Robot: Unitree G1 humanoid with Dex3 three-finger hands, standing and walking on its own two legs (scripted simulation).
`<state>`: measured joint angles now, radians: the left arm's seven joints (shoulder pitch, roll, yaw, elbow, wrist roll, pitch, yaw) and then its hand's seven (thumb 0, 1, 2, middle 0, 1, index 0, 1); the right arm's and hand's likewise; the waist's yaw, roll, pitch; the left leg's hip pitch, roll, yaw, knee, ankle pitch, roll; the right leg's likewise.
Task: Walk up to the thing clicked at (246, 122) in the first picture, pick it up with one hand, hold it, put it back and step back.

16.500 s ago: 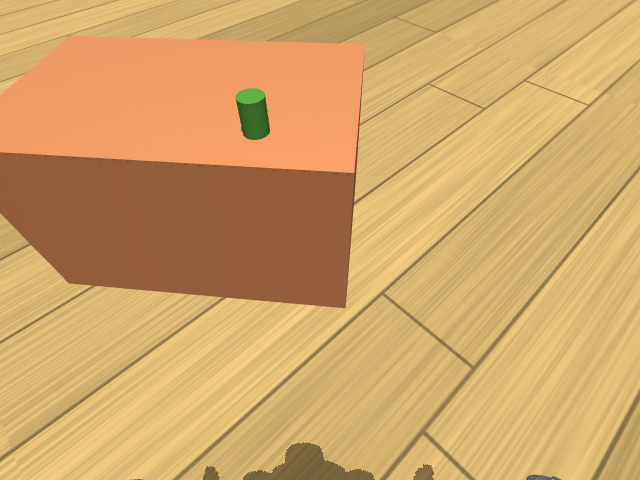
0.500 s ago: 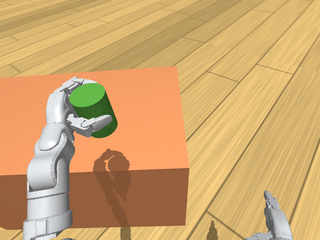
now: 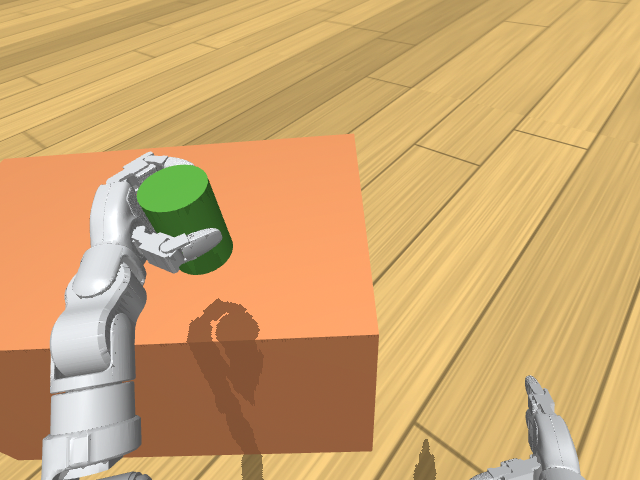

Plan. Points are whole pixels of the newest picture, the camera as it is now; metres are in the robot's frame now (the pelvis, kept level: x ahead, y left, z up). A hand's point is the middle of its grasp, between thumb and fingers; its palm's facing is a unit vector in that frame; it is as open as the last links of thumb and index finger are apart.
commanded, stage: hold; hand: left
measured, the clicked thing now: (189, 222) +0.33 +0.16 +0.20
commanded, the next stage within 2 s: crouch in 1.34 s
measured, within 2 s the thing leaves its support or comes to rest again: neither
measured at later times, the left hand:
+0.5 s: hand (179, 212) +0.35 +0.17 +0.20, palm faces +0.12 -0.99 +0.02, open 10.6 cm
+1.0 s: hand (188, 224) +0.34 +0.17 +0.19, palm faces +0.12 -0.99 +0.02, open 10.6 cm
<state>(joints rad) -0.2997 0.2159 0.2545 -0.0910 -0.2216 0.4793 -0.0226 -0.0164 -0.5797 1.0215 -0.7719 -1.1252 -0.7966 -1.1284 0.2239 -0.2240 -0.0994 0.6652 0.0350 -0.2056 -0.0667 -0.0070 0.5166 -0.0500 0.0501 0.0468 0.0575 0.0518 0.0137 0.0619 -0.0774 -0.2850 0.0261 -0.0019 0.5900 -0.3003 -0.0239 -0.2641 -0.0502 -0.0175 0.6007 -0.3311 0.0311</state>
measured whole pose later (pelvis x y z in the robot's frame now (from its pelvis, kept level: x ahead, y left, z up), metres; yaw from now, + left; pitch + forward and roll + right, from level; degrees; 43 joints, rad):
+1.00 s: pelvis +0.01 +0.00 +0.00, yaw +0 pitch +0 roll +0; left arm -0.26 0.20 0.25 -0.07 -0.22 0.49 -0.03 -0.02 -0.58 1.03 -0.76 -1.14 -0.79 -1.14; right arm 0.25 -0.22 -0.11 0.61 0.04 -0.20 -0.04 -0.01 0.52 -0.05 0.05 0.05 0.06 0.05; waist 0.01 0.06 -0.07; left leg -0.27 0.03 0.00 0.57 -0.30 -0.03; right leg -0.25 -0.05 -0.02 0.58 -0.33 0.03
